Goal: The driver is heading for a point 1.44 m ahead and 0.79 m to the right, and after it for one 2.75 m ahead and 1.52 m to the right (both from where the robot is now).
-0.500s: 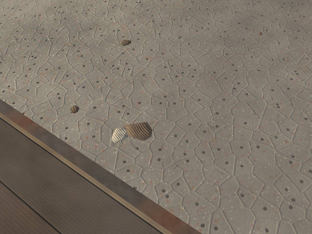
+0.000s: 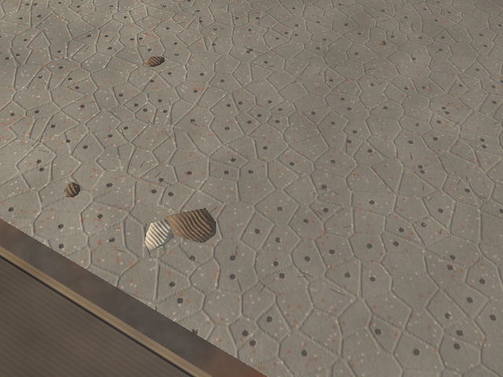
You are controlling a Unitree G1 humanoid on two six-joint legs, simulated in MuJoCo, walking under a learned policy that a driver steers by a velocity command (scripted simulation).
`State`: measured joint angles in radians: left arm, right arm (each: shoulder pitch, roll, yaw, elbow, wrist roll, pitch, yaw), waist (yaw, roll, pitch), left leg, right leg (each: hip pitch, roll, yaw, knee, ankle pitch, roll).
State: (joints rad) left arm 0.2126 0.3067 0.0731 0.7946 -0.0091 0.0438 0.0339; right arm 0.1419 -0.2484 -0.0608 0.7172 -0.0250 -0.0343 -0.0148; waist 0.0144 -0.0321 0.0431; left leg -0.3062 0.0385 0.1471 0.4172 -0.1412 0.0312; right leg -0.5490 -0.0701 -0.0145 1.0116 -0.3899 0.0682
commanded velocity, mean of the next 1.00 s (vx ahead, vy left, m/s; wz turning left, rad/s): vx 0.01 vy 0.00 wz -0.56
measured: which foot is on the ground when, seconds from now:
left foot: down 0.00-0.18, up 0.20-0.64, down 0.66-1.00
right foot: up 0.00-0.16, down 0.18-0.66, up 0.68-1.00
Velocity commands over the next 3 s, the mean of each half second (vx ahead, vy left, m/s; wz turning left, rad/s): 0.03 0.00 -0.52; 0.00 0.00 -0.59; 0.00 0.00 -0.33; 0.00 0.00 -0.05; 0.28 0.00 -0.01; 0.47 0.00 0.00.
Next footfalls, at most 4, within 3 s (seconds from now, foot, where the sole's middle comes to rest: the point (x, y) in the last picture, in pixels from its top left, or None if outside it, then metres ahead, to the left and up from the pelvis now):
0.18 right None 0.07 -0.13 -0.78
0.66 left None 0.15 0.08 -0.78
1.08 right None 0.00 -0.15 -0.78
1.48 left None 0.16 0.02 -0.78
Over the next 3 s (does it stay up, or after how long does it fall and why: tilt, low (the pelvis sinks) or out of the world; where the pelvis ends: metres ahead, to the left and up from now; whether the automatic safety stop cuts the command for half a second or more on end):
stays up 0.36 -0.29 0.01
